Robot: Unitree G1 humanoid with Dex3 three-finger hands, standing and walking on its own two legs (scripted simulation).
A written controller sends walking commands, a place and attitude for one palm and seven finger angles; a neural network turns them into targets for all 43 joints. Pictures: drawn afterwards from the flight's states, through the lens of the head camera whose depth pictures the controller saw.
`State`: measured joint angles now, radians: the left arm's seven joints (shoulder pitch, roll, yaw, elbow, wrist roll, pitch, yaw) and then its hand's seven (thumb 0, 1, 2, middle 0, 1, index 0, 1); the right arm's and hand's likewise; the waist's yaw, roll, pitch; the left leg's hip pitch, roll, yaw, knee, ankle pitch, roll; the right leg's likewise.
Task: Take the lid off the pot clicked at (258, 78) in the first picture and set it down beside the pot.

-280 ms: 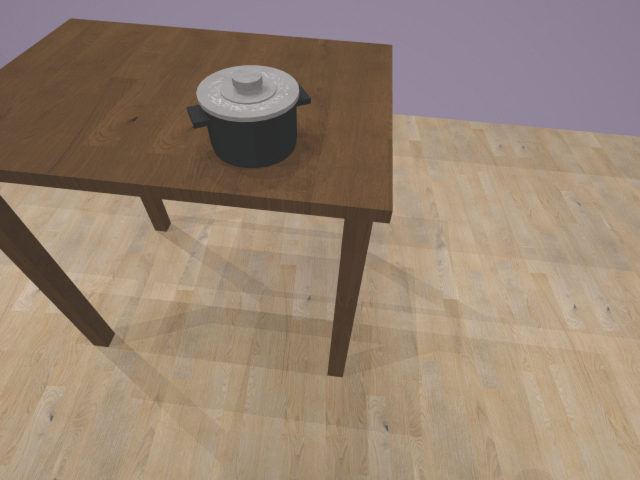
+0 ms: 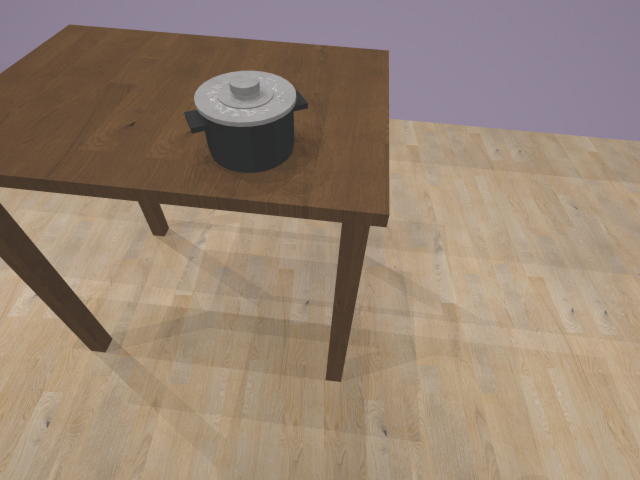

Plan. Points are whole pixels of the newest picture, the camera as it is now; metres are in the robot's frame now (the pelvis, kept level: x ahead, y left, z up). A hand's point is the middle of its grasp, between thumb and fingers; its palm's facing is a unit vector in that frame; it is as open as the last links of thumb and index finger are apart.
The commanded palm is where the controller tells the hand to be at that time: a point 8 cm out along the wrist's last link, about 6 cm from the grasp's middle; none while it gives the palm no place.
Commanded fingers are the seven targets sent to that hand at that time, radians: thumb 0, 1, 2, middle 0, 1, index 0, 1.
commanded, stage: look at it before walking up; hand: left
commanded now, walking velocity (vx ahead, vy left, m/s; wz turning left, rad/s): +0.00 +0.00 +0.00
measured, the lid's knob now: (244, 84) +0.67 +0.17 +0.15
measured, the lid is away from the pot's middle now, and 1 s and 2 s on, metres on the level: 0.00 0.00 0.00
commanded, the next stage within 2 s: take the last steps up to it in 0.36 s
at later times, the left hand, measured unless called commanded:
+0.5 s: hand out of the picture +0.00 +0.17 -0.18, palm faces +0.03 -0.98 -0.20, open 7.4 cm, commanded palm none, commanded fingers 0.00 0.90 0.90 -0.20 -0.30 -0.20 -0.30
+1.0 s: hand out of the picture +0.11 +0.21 -0.18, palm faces +0.03 -0.99 -0.17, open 7.4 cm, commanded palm none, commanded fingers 0.00 0.90 0.90 -0.20 -0.30 -0.20 -0.30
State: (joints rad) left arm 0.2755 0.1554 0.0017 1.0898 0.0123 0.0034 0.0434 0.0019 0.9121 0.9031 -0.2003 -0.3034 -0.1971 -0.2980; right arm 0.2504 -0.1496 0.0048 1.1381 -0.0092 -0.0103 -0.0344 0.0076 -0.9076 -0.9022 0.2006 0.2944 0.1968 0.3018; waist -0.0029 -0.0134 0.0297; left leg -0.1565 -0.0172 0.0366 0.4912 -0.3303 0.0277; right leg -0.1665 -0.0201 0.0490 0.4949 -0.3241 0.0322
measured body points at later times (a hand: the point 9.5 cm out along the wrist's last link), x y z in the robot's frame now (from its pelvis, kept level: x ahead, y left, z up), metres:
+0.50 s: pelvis +0.00 -0.01 +0.00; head +0.02 +0.00 +0.45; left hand +0.00 +0.22 -0.16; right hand +0.00 -0.23 -0.16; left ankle -0.04 +0.10 -0.74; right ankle -0.04 -0.14 -0.74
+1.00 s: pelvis +0.09 +0.03 +0.00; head +0.13 +0.05 +0.45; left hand +0.11 +0.26 -0.16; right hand +0.02 -0.18 -0.14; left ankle -0.01 +0.09 -0.74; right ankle +0.10 -0.09 -0.65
